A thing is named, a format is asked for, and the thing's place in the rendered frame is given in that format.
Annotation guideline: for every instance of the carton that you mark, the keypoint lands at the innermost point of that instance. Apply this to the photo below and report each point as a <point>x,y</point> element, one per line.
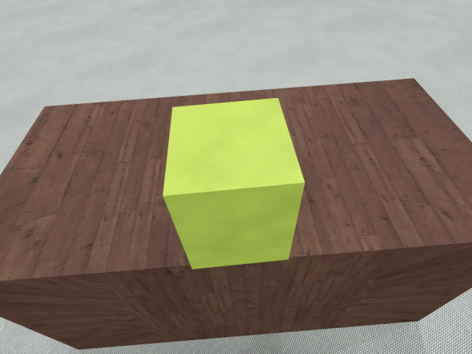
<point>233,185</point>

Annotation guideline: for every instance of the pedestal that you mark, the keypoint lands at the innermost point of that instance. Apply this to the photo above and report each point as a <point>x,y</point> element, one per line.
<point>90,256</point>

